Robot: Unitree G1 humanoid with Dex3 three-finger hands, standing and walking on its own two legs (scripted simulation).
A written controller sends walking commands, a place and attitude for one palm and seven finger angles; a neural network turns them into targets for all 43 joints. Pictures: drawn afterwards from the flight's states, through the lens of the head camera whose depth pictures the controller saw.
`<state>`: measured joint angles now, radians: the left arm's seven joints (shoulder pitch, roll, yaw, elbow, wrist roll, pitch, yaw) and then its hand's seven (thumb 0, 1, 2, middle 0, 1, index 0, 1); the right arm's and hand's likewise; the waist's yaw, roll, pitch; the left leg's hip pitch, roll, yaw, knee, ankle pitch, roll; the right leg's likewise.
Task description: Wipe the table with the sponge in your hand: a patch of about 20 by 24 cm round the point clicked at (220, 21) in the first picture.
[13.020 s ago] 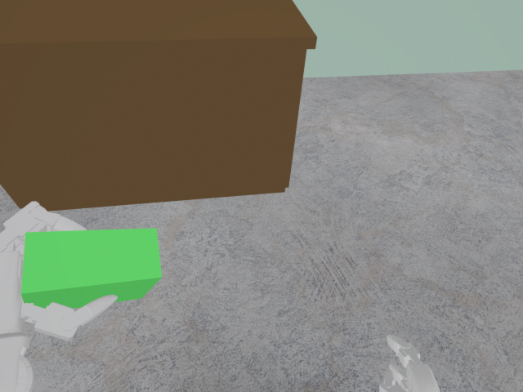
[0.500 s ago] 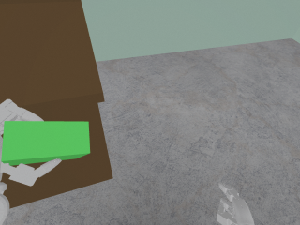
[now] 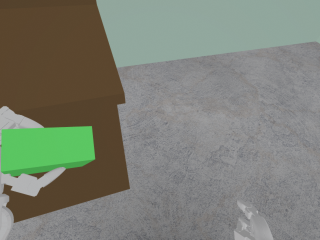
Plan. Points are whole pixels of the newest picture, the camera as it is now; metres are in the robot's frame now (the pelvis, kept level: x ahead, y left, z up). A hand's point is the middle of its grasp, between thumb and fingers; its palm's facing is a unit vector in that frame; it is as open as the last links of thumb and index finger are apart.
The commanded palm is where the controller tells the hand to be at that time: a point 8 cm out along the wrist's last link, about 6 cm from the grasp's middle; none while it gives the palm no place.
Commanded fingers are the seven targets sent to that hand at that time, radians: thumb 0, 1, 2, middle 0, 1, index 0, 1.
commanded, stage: shuffle to correct the standing spot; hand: left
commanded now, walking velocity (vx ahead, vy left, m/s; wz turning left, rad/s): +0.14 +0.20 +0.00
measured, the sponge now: (63, 150) +0.23 +0.21 +0.16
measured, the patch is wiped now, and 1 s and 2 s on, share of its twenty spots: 0.00 0.00 0.00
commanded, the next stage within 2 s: come to a stop and stand still in 1.50 s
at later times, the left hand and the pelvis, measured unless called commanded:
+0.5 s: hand out of the picture +0.23 +0.33 +0.19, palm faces +0.37 -0.81 -0.45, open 10.3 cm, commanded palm +0.17 +0.37 +0.20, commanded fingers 0.00 0.10 1.30 -1.20 -1.60 -1.20 -1.60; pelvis +0.00 +0.10 +0.00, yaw -2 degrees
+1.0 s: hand out of the picture +0.27 +0.43 +0.20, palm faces +0.32 -0.82 -0.47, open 10.2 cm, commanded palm +0.22 +0.48 +0.20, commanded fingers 0.00 0.10 1.30 -1.20 -1.60 -1.20 -1.60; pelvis +0.04 +0.21 +0.01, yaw -5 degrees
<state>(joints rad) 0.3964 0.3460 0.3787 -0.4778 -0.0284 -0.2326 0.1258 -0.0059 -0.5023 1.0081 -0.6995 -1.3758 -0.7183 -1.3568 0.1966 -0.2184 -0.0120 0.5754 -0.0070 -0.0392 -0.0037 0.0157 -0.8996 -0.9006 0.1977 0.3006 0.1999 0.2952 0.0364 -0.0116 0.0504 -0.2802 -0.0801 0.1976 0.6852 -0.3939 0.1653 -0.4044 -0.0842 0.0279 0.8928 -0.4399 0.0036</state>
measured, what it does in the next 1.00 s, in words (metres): steps to the left: right foot, then left foot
